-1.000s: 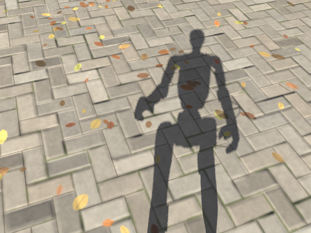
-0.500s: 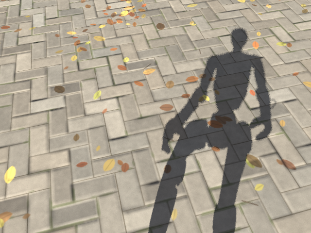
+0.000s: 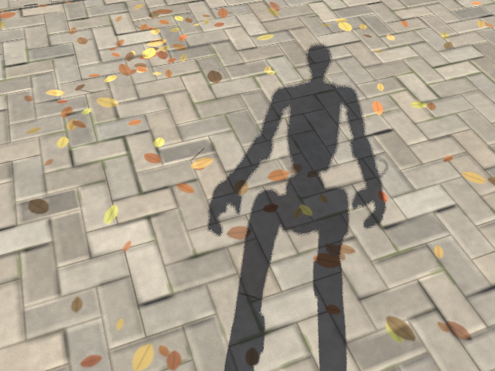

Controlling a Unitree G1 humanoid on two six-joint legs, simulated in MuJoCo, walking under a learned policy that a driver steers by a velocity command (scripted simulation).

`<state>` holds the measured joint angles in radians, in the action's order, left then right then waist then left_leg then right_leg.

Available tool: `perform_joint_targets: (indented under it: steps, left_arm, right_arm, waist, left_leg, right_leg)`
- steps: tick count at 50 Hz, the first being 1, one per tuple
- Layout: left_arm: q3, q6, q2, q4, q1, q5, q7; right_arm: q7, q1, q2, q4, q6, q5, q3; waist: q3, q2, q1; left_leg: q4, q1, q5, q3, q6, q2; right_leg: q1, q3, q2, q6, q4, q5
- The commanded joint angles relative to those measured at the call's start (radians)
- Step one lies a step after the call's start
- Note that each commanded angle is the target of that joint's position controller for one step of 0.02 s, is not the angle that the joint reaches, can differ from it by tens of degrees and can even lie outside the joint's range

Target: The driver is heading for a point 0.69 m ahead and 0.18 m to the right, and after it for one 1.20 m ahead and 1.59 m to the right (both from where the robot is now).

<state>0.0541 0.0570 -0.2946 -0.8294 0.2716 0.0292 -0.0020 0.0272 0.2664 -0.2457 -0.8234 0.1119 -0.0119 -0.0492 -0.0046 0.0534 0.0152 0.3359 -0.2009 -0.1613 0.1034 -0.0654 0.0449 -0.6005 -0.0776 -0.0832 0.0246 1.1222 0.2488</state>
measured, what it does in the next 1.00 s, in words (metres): walks ahead, turning right: right foot, then left foot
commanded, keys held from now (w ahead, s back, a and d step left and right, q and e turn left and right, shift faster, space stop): w+e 0.56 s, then w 0.28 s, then w+e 0.16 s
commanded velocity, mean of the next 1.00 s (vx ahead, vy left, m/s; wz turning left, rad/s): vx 0.50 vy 0.00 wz -0.42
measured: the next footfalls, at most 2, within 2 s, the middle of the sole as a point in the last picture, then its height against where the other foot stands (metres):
right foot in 0.36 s outside the picture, level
left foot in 0.86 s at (270, 313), level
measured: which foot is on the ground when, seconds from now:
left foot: down 0.00-0.36, up 0.38-0.84, down 0.86-1.00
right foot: up 0.00-0.34, down 0.36-0.86, up 0.88-1.00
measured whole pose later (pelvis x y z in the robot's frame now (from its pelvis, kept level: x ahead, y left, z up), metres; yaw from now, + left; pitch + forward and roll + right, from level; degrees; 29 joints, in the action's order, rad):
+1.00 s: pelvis +0.55 -0.12 -0.01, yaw -27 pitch +2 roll +1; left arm 0.06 0.04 -0.28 -0.76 0.34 0.03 0.00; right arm 0.02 0.18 -0.26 -0.75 0.11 -0.01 -0.05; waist -0.01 0.04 -0.01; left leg 0.47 -0.33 -0.18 0.06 -0.04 0.03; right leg -0.42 -0.09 0.02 0.04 1.16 0.38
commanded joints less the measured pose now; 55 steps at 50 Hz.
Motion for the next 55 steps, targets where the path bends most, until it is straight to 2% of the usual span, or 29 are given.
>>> perform_joint_targets:
  steps: [1,7,12,15,16,17,18,19,20,21,22,23,24,27,29,32,35,39,41,42,43,44,45,46,47,48,49,51,55]
  left_arm:
    - [0.019,-0.01,-0.039,0.049,0.043,-0.004,-0.006]
    - [0.009,0.001,-0.006,0.111,-0.128,-0.013,0.023]
    - [0.002,0.0,0.004,0.201,-0.261,-0.009,0.057]
    - [0.019,-0.005,-0.028,0.227,-0.219,-0.008,0.069]
    - [0.034,-0.009,-0.054,0.216,-0.143,-0.007,0.069]
    - [0.06,-0.01,-0.099,0.184,-0.001,-0.005,0.062]
    - [0.097,-0.016,-0.178,0.145,0.165,-0.008,0.041]
    - [0.114,-0.013,-0.296,0.145,0.157,-0.003,0.029]
    - [0.093,0.0,-0.229,0.171,0.2,-0.012,0.03]
    - [0.076,0.009,-0.171,0.164,0.166,-0.022,0.032]
    - [0.066,0.014,-0.139,0.173,0.097,-0.014,0.032]
    - [0.056,0.013,-0.108,0.191,0.021,-0.014,0.032]
    - [0.046,0.013,-0.084,0.209,-0.022,-0.024,0.029]
    - [0.05,0.019,-0.106,0.214,-0.028,-0.019,0.018]
    - [0.056,0.019,-0.128,0.203,-0.001,-0.018,0.004]
    - [0.051,0.014,-0.117,0.177,0.046,-0.013,-0.006]
    - [0.05,0.015,-0.125,0.145,0.1,-0.011,-0.003]
    - [0.051,0.007,-0.13,0.116,0.131,-0.011,-0.006]
    - [0.054,-0.002,-0.138,0.112,0.114,-0.013,-0.01]
    - [0.05,-0.006,-0.13,0.116,0.092,-0.014,-0.01]
    - [0.036,-0.005,-0.099,0.13,0.078,-0.019,-0.008]
    - [0.015,0.004,-0.041,0.146,0.149,-0.023,-0.006]
    - [0.003,0.016,-0.017,0.134,0.231,-0.005,-0.005]
    - [0.024,0.017,-0.112,0.133,0.146,0.01,-0.005]
    - [0.03,0.014,-0.13,0.156,0.056,0.009,-0.005]
    - [0.031,0.012,-0.12,0.166,0.011,-0.002,-0.004]
    - [0.035,0.008,-0.106,0.166,0.01,-0.007,-0.002]
    - [0.034,-0.009,-0.07,0.15,0.054,-0.001,0.0]
    - [0.032,-0.024,-0.043,0.172,0.009,-0.008,-0.007]
  right_arm:
    - [-0.01,-0.031,-0.121,0.035,0.024,-0.007,-0.031]
    - [-0.034,0.007,-0.154,-0.003,0.007,0.001,-0.036]
    - [-0.042,0.078,-0.182,-0.042,-0.03,0.018,-0.047]
    - [-0.05,0.042,-0.218,-0.032,-0.05,0.026,-0.057]
    - [-0.056,0.03,-0.232,-0.026,-0.057,0.027,-0.061]
    - [-0.059,0.009,-0.237,-0.021,-0.062,0.031,-0.061]
    - [-0.062,0.01,-0.22,-0.004,-0.055,0.025,-0.053]
    - [-0.04,0.115,-0.055,0.048,-0.026,-0.013,-0.002]
    - [-0.021,0.039,-0.118,0.063,0.022,0.019,-0.007]
    - [-0.013,-0.072,-0.168,0.097,0.042,0.056,-0.022]
    - [-0.016,-0.094,-0.156,0.107,0.051,0.049,-0.016]
    - [-0.024,-0.094,-0.157,0.096,0.048,0.025,-0.021]
    - [-0.026,-0.07,-0.168,0.093,0.034,0.013,-0.031]
    - [-0.029,-0.055,-0.136,0.105,-0.002,-0.003,-0.031]
    - [-0.033,-0.116,-0.113,0.126,-0.01,-0.007,-0.022]
    - [-0.024,-0.216,-0.081,0.142,-0.005,-0.002,-0.007]
    - [-0.01,-0.299,-0.087,0.165,0.004,0.013,-0.004]
    - [0.006,-0.34,-0.124,0.196,0.02,0.015,-0.015]
    - [0.007,-0.283,-0.14,0.188,0.025,0.016,-0.024]
    - [0.004,-0.192,-0.159,0.162,0.028,0.012,-0.037]
    - [-0.002,-0.054,-0.196,0.138,0.032,-0.001,-0.052]
    - [-0.009,0.103,-0.275,0.121,0.031,-0.015,-0.074]
    - [0.002,0.171,-0.257,0.084,0.019,0.002,-0.074]
    - [-0.001,0.144,-0.179,0.09,0.014,0.023,-0.054]
    - [-0.006,0.071,-0.149,0.102,0.006,0.019,-0.043]
    - [-0.009,0.011,-0.127,0.107,0.001,0.01,-0.033]
    - [-0.01,-0.022,-0.108,0.106,0.002,0.002,-0.027]
    - [-0.01,-0.043,-0.101,0.095,0.012,-0.001,-0.026]
    - [-0.014,-0.03,-0.14,0.061,0.021,0.0,-0.041]
  waist:
    - [-0.01,-0.112,-0.03]
    - [-0.052,-0.095,0.029]
    - [-0.093,-0.09,0.072]
    - [-0.034,-0.139,0.017]
    - [0.016,-0.159,-0.03]
    - [0.09,-0.146,-0.113]
    - [0.18,-0.07,-0.189]
    - [0.254,0.213,-0.069]
    - [0.413,0.12,-0.13]
    - [0.273,0.063,-0.148]
    - [0.173,-0.016,-0.101]
    - [0.109,-0.062,-0.055]
    - [0.087,-0.049,-0.018]
    - [0.056,-0.038,0.014]
    - [0.032,-0.025,-0.001]
    - [0.024,0.013,-0.052]
    - [0.004,0.033,-0.096]
    - [-0.019,0.044,-0.101]
    - [-0.007,0.068,-0.065]
    - [0.04,0.063,-0.014]
    - [0.157,0.034,0.051]
    - [0.319,-0.139,0.076]
    - [0.386,-0.352,0.064]
    - [0.249,-0.228,0.09]
    - [0.126,-0.151,0.081]
    - [0.052,-0.11,0.055]
    - [0.016,-0.124,0.027]
    - [0.009,-0.163,-0.005]
    - [-0.013,-0.125,-0.01]
  left_leg:
    - [-0.207,0.036,0.242,-0.156,-0.145,-0.287]
    - [-0.213,0.117,0.276,-0.006,-0.101,-0.273]
    - [-0.137,0.302,0.362,0.034,-0.089,-0.338]
    - [0.013,0.327,0.752,0.083,-0.056,-0.339]
    - [0.13,0.318,0.903,0.097,-0.044,-0.331]
    - [0.321,0.258,0.93,0.12,-0.019,-0.3]
    - [0.603,0.039,0.686,0.119,0.023,-0.254]
    - [0.977,-0.444,-0.315,0.059,0.084,-0.052]
    - [1.111,-0.568,-0.429,-0.187,0.072,-0.009]
    - [1.096,-0.65,-0.334,-0.21,0.046,-0.064]
    - [1.002,-0.623,-0.24,-0.201,0.033,-0.108]
    - [0.916,-0.556,-0.196,-0.193,0.041,-0.14]
    - [0.865,-0.48,-0.167,-0.198,0.049,-0.162]
    - [0.743,-0.419,-0.113,-0.171,0.096,-0.158]
    - [0.616,-0.434,-0.009,-0.153,0.123,-0.145]
    - [0.372,-0.376,0.211,-0.136,0.122,-0.113]
    - [0.255,-0.342,0.303,-0.133,0.107,-0.09]
    - [0.17,-0.392,0.179,-0.145,0.052,-0.081]
    - [0.143,-0.319,0.099,-0.122,0.02,-0.062]
    - [0.104,-0.189,0.113,-0.095,-0.006,-0.037]
    - [0.135,0.056,0.166,-0.16,-0.056,-0.108]
    - [0.152,0.444,0.144,-0.451,-0.174,-0.321]
    - [0.027,0.596,-0.08,-0.795,-0.254,-0.457]
    - [-0.016,0.502,-0.268,-0.759,-0.206,-0.437]
    - [-0.044,0.356,-0.254,-0.622,-0.164,-0.407]
    - [-0.079,0.226,-0.171,-0.518,-0.144,-0.364]
    - [-0.111,0.144,-0.103,-0.442,-0.131,-0.33]
    - [-0.16,0.064,-0.004,-0.326,-0.122,-0.293]
    - [-0.191,0.07,0.211,-0.174,-0.133,-0.294]
  right_leg:
    - [-0.103,-0.066,-0.041,-0.017,-0.028,-0.126]
    - [-0.115,0.015,-0.024,-0.009,-0.333,-0.357]
    - [-0.189,0.087,-0.012,0.027,-0.45,-0.237]
    - [-0.035,0.173,0.061,0.078,-0.471,-0.09]
    - [0.075,0.2,0.103,0.102,-0.472,-0.048]
    - [0.278,0.208,0.146,0.136,-0.539,-0.095]
    - [0.587,0.07,0.091,0.187,-0.588,-0.135]
    - [0.955,-0.472,-0.182,0.366,-0.636,-0.075]
    - [1.035,-0.77,-0.269,0.432,-0.798,0.032]
    - [0.952,-0.618,-0.233,0.366,-0.817,-0.022]
    - [0.792,-0.481,-0.188,0.324,-0.818,-0.104]
    - [0.641,-0.384,-0.148,0.295,-0.83,-0.208]
    - [0.54,-0.324,-0.119,0.284,-0.853,-0.284]
    - [0.402,-0.244,-0.078,0.287,-0.894,-0.395]
    - [0.369,-0.187,-0.052,0.272,-0.903,-0.419]
    - [0.36,-0.115,-0.002,0.214,-0.889,-0.36]
    - [0.396,-0.148,-0.033,0.199,-0.882,-0.253]
    - [0.556,-0.231,-0.107,0.188,-0.805,-0.284]
    - [0.592,-0.241,-0.115,0.169,-0.75,-0.415]
    - [0.588,-0.212,-0.076,0.149,-0.659,-0.566]
    - [0.498,-0.178,-0.02,0.119,-0.474,-0.57]
    - [0.19,-0.094,0.1,0.052,-0.134,-0.271]
    - [-0.064,-0.088,0.177,0.017,0.089,0.335]
    - [-0.168,-0.129,0.118,0.018,0.179,0.294]
    - [-0.186,-0.095,0.075,0.018,0.173,0.198]
    - [-0.155,-0.072,0.042,0.013,0.125,0.128]
    - [-0.119,-0.069,0.013,0.01,0.079,0.081]
    - [-0.049,-0.052,-0.011,0.003,0.044,0.036]
    - [-0.127,-0.059,-0.023,-0.021,-0.043,-0.095]
Velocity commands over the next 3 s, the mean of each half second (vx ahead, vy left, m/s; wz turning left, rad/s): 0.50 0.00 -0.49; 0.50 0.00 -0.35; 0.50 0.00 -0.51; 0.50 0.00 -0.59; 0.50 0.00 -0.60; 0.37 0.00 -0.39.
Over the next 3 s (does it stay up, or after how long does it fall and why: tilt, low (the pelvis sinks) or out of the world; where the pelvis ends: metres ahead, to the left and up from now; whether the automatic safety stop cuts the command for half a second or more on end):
stays up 1.12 -0.97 -0.02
